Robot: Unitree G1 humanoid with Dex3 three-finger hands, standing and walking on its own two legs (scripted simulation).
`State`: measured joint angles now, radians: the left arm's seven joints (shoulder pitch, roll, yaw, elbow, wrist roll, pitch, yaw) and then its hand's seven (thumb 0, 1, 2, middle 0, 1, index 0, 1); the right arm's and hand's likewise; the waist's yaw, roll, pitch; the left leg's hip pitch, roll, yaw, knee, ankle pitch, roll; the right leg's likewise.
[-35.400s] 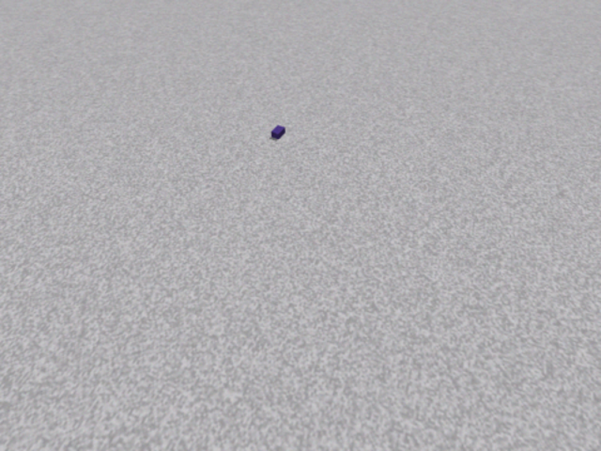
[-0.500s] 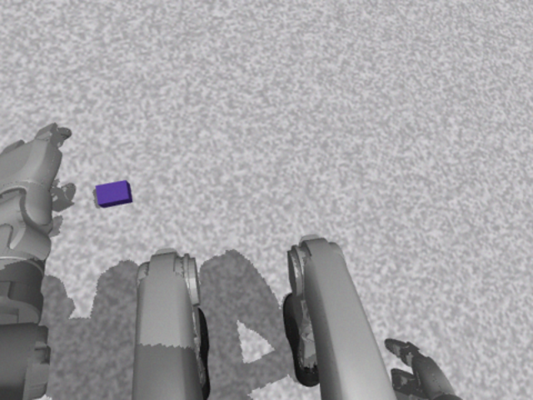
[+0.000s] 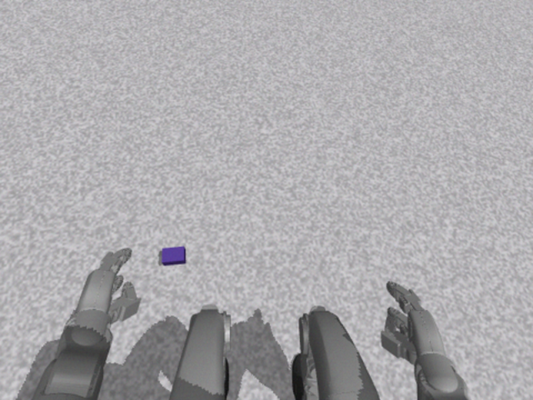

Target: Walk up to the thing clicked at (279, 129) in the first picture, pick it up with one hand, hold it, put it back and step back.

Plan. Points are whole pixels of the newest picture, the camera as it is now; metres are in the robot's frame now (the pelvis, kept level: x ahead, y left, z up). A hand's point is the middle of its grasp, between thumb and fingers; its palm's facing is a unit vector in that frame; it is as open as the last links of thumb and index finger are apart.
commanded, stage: home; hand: left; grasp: from above
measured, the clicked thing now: (174, 256) +0.50 +0.27 -0.58
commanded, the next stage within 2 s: none
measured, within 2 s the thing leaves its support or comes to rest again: neither
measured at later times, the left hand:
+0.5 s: hand (105, 315) +0.22 +0.19 +0.08, palm faces +0.09 -0.97 -0.20, open 7.4 cm
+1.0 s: hand (106, 322) +0.21 +0.19 +0.07, palm faces +0.09 -0.98 -0.20, open 7.4 cm
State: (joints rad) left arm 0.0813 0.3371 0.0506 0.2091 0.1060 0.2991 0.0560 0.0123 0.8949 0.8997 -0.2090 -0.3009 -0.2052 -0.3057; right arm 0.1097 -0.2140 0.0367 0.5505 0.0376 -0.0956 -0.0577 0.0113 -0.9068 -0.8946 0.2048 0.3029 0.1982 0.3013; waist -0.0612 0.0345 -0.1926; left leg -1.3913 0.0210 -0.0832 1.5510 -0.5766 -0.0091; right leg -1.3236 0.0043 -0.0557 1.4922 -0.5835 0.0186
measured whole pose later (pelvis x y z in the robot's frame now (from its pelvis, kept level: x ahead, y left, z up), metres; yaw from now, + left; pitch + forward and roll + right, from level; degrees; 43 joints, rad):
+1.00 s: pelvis +0.06 +0.00 +0.12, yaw +2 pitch +9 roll -3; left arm 0.50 0.22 0.03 -0.12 -0.05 0.46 0.02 0.01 0.91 0.90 -0.20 -0.30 -0.20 -0.30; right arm 0.29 -0.21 0.04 0.55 0.00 -0.25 -0.19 0.02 -0.90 -0.89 0.21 0.30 0.20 0.30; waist -0.04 0.05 -0.16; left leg -0.70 0.02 -0.06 1.01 -0.47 0.00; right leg -0.63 0.00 -0.05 0.93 -0.47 0.02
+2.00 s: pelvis +0.06 +0.00 +0.12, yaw +2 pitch +10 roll -3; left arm 0.51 0.23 0.03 -0.14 -0.05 0.46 0.02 0.01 0.91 0.90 -0.20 -0.30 -0.20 -0.30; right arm 0.29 -0.22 0.03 0.54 0.00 -0.25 -0.19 0.02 -0.90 -0.89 0.21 0.30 0.20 0.30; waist -0.04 0.05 -0.17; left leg -0.70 0.02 -0.06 1.02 -0.48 0.00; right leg -0.64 0.00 -0.04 0.94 -0.48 0.02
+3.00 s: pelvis +0.06 +0.01 +0.17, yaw +2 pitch -2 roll +0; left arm 0.25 0.28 0.04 0.89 0.04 0.03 0.03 0.01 0.91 0.90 -0.20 -0.30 -0.20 -0.30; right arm 0.20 -0.29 -0.04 0.96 -0.05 -0.01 -0.02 0.01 -0.91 -0.89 0.20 0.30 0.20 0.30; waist 0.02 0.00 0.04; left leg -0.29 -0.01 -0.01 0.64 -0.32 0.01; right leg -0.26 -0.03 0.00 0.62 -0.33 0.03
